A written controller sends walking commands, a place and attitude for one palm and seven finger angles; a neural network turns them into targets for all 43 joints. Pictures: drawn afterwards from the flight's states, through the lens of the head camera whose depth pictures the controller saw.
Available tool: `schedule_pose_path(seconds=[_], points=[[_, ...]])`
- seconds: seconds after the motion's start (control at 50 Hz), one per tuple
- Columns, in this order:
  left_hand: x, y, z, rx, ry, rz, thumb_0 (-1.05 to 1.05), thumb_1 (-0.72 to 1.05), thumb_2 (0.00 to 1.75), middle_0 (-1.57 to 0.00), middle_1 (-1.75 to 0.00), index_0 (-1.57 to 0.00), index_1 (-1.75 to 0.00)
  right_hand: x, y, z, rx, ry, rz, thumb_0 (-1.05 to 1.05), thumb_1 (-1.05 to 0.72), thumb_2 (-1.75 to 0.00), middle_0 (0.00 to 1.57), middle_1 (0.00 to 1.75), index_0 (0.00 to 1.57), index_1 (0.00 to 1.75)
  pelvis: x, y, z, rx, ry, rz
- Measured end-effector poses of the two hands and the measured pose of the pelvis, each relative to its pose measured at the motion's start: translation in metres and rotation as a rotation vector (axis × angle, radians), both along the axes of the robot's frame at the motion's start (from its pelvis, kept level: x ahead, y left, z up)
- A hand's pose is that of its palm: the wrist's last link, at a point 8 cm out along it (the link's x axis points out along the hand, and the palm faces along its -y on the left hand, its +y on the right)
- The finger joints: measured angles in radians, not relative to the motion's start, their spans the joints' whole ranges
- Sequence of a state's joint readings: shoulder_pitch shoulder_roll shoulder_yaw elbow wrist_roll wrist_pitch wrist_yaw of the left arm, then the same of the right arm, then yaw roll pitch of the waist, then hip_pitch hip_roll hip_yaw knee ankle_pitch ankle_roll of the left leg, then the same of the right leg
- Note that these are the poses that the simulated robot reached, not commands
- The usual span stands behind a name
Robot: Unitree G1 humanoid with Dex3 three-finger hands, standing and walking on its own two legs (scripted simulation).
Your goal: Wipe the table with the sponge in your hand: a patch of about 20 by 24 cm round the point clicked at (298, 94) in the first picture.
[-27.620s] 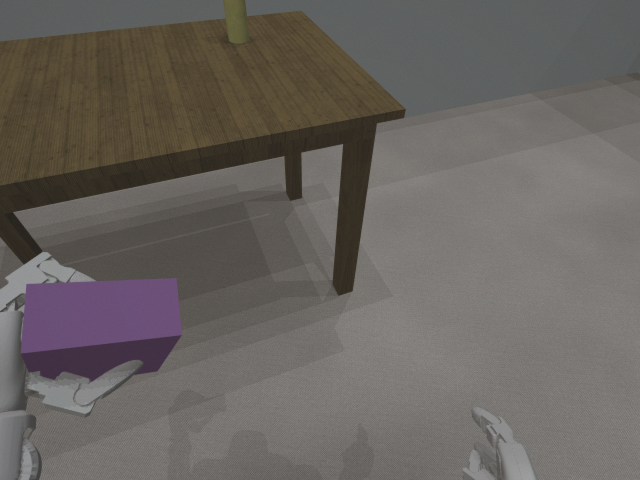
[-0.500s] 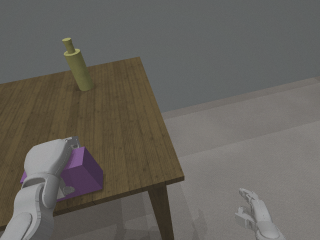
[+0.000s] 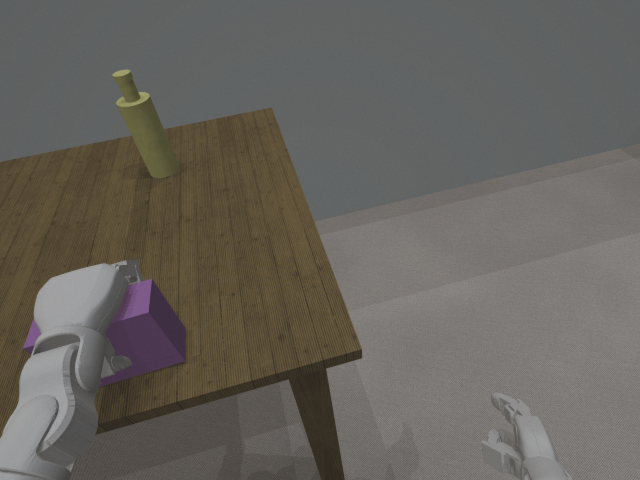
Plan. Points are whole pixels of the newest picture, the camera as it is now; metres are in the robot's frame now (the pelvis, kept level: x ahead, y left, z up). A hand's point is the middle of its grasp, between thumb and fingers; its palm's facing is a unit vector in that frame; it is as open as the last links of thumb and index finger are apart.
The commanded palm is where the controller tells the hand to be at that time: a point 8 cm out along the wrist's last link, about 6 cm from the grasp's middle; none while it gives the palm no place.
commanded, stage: wipe forward along the first lane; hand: left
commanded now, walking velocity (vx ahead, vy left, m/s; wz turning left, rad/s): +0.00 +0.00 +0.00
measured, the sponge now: (121, 344) +0.24 +0.30 +0.06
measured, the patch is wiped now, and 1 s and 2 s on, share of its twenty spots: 0.05 0.35 0.45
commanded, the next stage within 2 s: slide across to the middle lane in 1.34 s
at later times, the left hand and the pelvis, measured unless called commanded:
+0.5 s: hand (119, 292) +0.30 +0.32 +0.09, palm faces -0.04 -0.02 -1.00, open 9.7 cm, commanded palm +0.28 +0.31 +0.13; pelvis +0.00 +0.00 +0.00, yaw +1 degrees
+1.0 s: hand (121, 263) +0.34 +0.34 +0.09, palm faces -0.08 -0.01 -1.00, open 9.7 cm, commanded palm +0.34 +0.34 +0.13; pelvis +0.00 +0.01 -0.01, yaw +1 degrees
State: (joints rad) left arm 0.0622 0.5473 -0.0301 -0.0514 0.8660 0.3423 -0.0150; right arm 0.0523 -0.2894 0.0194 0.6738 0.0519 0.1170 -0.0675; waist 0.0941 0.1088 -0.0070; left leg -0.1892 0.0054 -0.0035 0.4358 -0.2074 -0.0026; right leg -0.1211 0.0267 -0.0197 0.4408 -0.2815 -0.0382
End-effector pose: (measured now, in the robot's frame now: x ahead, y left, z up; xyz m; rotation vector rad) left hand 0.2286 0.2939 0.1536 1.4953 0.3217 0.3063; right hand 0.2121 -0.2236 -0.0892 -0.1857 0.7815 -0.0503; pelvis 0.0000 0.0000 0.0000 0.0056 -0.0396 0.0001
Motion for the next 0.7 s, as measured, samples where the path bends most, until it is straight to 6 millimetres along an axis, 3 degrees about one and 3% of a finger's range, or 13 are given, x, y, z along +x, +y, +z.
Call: schedule_pose_path(seconds=[0.7], points=[[0.070,0.025,-0.004,0.029,0.053,-0.006,0.00,-0.49,1.06,-0.78,-1.37,-0.78,-1.36,-0.032,-0.011,-0.019,-0.022,0.129,-0.046,0.01,-0.90,-0.90,0.20,0.30,0.20,0.30,0.002,0.004,-0.004,-0.010,0.077,0.020]])
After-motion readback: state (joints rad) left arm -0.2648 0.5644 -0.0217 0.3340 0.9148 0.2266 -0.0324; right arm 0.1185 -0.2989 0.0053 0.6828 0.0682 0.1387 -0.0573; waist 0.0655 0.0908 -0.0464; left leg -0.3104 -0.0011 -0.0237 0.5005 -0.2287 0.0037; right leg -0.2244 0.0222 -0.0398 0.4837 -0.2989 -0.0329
